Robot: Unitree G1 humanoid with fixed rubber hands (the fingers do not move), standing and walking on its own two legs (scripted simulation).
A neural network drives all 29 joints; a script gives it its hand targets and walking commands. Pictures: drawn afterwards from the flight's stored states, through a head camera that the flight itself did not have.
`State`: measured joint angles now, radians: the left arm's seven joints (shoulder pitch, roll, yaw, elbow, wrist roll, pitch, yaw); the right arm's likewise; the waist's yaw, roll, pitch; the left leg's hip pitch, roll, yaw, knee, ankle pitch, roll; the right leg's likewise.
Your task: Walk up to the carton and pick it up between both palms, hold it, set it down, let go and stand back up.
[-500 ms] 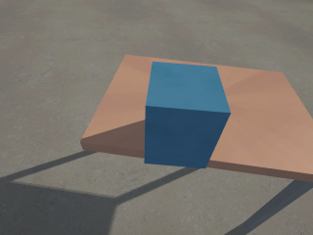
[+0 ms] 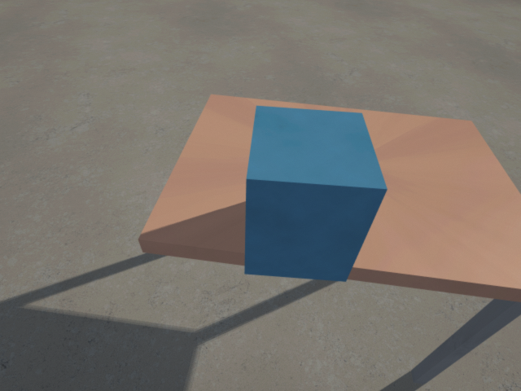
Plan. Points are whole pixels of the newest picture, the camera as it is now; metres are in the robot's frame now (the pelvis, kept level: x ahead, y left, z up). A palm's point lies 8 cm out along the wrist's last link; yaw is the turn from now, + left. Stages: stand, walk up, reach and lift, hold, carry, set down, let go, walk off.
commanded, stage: stand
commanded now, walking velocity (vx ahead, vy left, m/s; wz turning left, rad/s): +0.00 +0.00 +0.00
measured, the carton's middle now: (301, 195) +0.48 -0.05 +0.05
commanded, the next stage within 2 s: none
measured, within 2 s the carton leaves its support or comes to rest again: neither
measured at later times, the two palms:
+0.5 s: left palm out of the picture -0.07 +0.22 -0.15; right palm out of the picture -0.05 -0.21 -0.14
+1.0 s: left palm out of the picture -0.08 +0.20 -0.15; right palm out of the picture -0.06 -0.21 -0.14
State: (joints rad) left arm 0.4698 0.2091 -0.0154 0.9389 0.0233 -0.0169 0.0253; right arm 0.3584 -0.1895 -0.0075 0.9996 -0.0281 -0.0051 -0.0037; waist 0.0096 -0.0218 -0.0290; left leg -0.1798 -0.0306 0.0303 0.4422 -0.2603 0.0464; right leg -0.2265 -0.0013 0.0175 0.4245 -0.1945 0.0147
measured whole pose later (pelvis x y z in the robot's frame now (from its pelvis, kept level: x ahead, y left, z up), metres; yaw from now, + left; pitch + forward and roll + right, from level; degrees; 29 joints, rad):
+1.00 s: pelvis -0.01 +0.00 +0.00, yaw +0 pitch -1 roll +0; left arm 0.42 0.13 -0.04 1.14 0.01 -0.01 0.04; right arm 0.38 -0.11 0.01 1.13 -0.02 0.00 -0.02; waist 0.00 -0.01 0.00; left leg -0.17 -0.03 0.03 0.43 -0.24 0.04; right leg -0.22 0.00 0.02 0.42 -0.18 0.01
